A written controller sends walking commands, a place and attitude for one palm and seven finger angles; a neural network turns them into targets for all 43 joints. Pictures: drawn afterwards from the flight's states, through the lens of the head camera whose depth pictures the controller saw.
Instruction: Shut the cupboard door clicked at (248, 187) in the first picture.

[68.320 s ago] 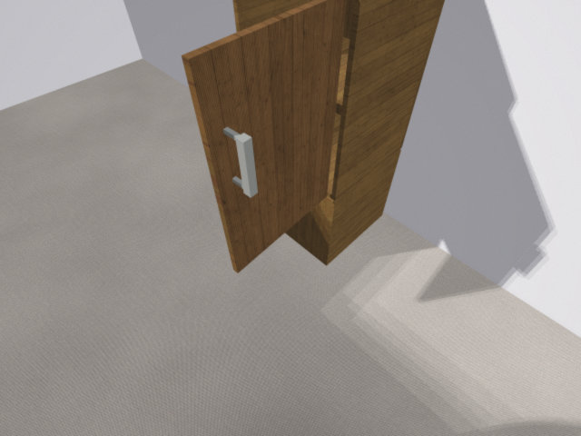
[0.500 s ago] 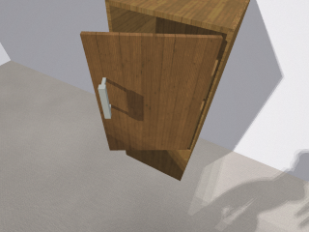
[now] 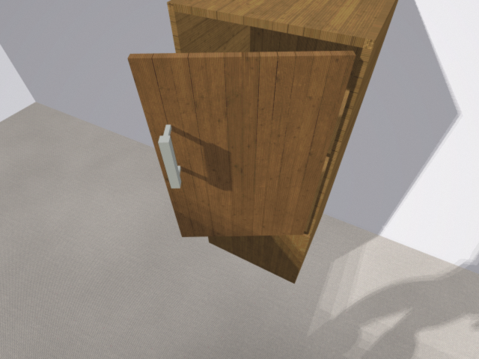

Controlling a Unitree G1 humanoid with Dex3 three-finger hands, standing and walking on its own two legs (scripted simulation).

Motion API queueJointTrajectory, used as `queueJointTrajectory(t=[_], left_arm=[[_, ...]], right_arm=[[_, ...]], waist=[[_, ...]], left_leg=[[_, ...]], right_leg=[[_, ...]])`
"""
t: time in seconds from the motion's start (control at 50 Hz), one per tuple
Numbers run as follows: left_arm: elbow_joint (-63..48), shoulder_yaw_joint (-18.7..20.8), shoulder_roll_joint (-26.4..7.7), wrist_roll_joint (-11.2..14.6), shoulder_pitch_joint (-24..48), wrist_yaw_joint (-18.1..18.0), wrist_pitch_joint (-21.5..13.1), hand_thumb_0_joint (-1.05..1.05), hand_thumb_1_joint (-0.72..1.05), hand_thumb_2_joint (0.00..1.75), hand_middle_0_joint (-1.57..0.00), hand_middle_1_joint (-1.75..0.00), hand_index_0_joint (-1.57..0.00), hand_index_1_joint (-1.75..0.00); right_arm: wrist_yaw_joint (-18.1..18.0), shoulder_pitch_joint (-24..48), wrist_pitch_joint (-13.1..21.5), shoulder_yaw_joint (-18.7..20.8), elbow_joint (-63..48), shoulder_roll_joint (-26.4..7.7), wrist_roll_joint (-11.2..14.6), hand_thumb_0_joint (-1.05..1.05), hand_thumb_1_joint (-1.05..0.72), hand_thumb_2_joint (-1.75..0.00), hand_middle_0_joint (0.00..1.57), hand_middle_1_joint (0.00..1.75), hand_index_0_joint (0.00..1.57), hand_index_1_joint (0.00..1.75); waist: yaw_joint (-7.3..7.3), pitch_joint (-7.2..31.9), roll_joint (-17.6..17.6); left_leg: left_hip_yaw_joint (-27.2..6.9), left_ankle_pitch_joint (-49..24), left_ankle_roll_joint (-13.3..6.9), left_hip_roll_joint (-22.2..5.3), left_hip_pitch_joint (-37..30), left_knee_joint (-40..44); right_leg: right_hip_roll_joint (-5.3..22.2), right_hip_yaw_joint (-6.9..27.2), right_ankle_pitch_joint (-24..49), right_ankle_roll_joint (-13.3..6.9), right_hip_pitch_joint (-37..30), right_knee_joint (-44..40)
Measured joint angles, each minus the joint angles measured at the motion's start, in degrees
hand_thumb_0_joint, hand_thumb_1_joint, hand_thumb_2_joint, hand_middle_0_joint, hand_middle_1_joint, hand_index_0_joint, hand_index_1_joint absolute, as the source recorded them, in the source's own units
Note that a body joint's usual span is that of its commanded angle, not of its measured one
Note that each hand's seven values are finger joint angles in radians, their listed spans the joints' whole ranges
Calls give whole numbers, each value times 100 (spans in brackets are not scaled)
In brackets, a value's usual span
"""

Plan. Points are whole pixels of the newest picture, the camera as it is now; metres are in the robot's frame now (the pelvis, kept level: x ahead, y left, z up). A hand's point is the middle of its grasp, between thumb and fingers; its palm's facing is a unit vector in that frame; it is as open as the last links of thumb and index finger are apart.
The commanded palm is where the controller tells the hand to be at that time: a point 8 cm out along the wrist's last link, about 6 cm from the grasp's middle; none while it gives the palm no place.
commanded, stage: look again from close up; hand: left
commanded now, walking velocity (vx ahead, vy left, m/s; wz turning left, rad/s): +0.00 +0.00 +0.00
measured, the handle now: (172, 157) +0.50 +0.18 +0.04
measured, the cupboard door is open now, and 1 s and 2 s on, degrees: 29 29 29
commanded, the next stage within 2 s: shuffle to correct the standing spot in 0.02 s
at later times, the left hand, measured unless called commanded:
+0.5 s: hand out of the picture +0.02 +0.16 -0.19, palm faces +0.04 -0.98 -0.18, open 7.4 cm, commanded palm none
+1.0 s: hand out of the picture +0.13 +0.16 -0.16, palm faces +0.02 -0.96 -0.29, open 7.4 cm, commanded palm none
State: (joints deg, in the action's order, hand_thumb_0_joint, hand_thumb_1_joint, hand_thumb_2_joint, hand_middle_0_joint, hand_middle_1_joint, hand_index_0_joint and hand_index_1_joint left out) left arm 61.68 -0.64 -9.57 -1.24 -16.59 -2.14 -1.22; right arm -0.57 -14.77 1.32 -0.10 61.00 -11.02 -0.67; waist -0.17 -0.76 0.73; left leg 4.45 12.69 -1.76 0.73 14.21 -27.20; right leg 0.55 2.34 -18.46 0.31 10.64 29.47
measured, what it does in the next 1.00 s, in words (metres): steps on the spot: right foot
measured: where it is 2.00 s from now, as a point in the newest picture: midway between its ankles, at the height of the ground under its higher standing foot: outside the picture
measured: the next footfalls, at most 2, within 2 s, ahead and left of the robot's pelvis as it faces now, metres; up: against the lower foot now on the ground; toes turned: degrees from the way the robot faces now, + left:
right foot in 0.92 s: +0.08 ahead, -0.14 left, +0.00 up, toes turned -1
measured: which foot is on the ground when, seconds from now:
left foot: down 0.00-1.00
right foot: down 0.00-0.78, up 0.80-0.90, down 0.92-1.00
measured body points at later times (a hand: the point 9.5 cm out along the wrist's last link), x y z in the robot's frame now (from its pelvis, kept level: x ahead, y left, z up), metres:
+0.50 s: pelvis +0.06 -0.02 -0.01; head +0.08 +0.00 +0.44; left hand +0.02 +0.21 -0.17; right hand +0.07 -0.24 -0.16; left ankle +0.02 +0.10 -0.74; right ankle -0.03 -0.12 -0.74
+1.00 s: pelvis +0.06 -0.03 -0.01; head +0.10 -0.06 +0.44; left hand +0.13 +0.21 -0.14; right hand +0.11 -0.27 -0.17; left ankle +0.02 +0.09 -0.72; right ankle +0.04 -0.14 -0.74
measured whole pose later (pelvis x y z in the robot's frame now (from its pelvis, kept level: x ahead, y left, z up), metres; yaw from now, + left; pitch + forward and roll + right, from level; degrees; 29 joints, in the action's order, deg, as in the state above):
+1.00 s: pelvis +0.06 -0.03 -0.01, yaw +1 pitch +1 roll +0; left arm 55.7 1.4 -9.9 -1.5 -11.2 -3.2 -1.8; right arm -0.9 -11.4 -1.4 2.5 57.9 -11.2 -0.3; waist -0.5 -4.7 3.2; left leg 1.9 23.4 0.1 -2.2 16.7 -41.7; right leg -0.2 -3.0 -19.3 -1.3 14.1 32.8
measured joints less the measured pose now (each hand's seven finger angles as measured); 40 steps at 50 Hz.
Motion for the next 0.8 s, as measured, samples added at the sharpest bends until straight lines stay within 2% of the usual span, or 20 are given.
queueJointTrajectory(t=[0.2,0.38,0.58,0.68,0.78,0.8], left_arm=[[9,12,-124,-8,157,41,26,0,91,89,-20,-30,-20,-30],[48,66,-94,-40,-144,129,51,0,91,89,-20,-30,-20,-30],[227,132,33,-10,-405,33,21,0,91,89,-20,-30,-20,-30],[137,150,74,19,-254,-40,15,0,91,89,-20,-30,-20,-30],[-111,207,18,27,-42,-94,85,0,91,89,-21,-30,-20,-30],[-165,219,6,27,-1,-99,104,0,91,89,-21,-30,-20,-30]], right_arm=[[-22,233,-19,12,67,-89,-6,0,-91,-90,20,30,20,30],[26,-18,-94,5,110,102,-57,0,-90,-90,20,30,20,30],[-119,-19,-1,1,213,256,-5,1,-91,-90,20,30,20,30],[-182,134,-70,65,168,236,51,1,-92,-90,20,30,20,30],[-197,251,-57,165,-20,189,25,0,-91,-90,20,30,20,30],[-192,258,-35,179,-64,176,15,0,-91,-90,20,30,20,30]], waist=[[15,-34,-166],[16,99,-210],[31,-64,-258],[40,-178,-231],[46,-226,-190],[52,-221,-164]], left_leg=[[-52,48,76,-86,-59,15],[-195,505,120,-109,51,-472],[-179,1010,159,-169,31,-888],[-96,604,126,-174,-50,-809],[72,52,-20,-186,-221,-501],[104,54,-71,-191,-294,-372]], right_leg=[[-88,-46,13,-65,-122,-139],[-117,-186,-387,-136,-164,130],[-164,-177,-769,-160,-221,431],[-126,-238,-336,-129,-242,462],[-50,-359,340,-27,-27,826],[-43,-372,145,-11,56,943]])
